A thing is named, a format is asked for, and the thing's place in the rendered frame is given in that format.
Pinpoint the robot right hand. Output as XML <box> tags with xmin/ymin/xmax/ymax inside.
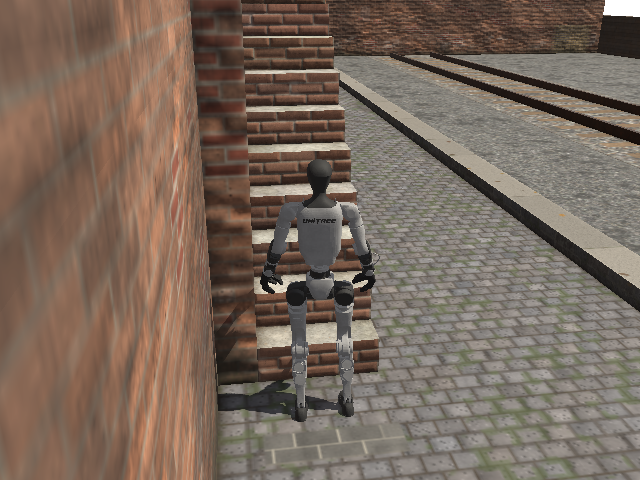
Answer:
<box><xmin>352</xmin><ymin>271</ymin><xmax>376</xmax><ymax>292</ymax></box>

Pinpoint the robot right foot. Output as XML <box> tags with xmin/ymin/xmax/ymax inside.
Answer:
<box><xmin>338</xmin><ymin>390</ymin><xmax>354</xmax><ymax>417</ymax></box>

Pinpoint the left robot upper arm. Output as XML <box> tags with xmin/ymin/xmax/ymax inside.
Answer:
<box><xmin>271</xmin><ymin>202</ymin><xmax>299</xmax><ymax>255</ymax></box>

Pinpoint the robot left thigh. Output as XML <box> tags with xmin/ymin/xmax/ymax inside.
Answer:
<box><xmin>286</xmin><ymin>281</ymin><xmax>309</xmax><ymax>359</ymax></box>

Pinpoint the robot left hand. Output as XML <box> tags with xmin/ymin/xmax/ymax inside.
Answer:
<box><xmin>260</xmin><ymin>272</ymin><xmax>283</xmax><ymax>294</ymax></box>

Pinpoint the right robot upper arm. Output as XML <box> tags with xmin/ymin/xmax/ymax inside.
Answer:
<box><xmin>340</xmin><ymin>202</ymin><xmax>369</xmax><ymax>256</ymax></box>

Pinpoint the robot left forearm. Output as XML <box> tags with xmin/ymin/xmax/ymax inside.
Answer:
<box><xmin>263</xmin><ymin>239</ymin><xmax>282</xmax><ymax>277</ymax></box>

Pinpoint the robot right forearm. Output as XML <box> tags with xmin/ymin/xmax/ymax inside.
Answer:
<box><xmin>358</xmin><ymin>240</ymin><xmax>375</xmax><ymax>276</ymax></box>

